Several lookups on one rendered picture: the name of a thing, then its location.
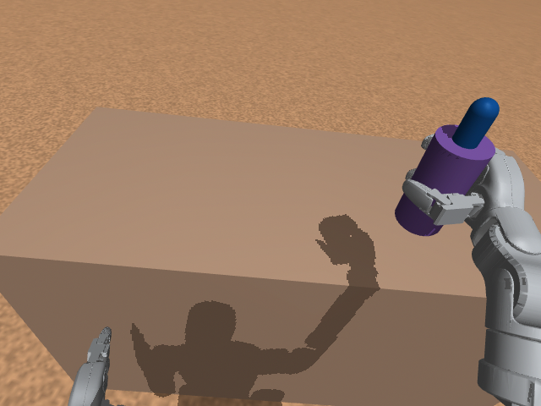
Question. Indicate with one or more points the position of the right robot hand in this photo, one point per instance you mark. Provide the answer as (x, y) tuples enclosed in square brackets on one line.
[(500, 184)]

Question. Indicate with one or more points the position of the left robot hand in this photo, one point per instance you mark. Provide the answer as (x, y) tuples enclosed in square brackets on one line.
[(90, 383)]

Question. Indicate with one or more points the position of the right robot arm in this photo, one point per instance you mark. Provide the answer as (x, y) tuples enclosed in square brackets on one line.
[(507, 251)]

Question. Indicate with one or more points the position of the bottle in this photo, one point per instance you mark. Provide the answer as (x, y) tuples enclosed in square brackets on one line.
[(454, 159)]

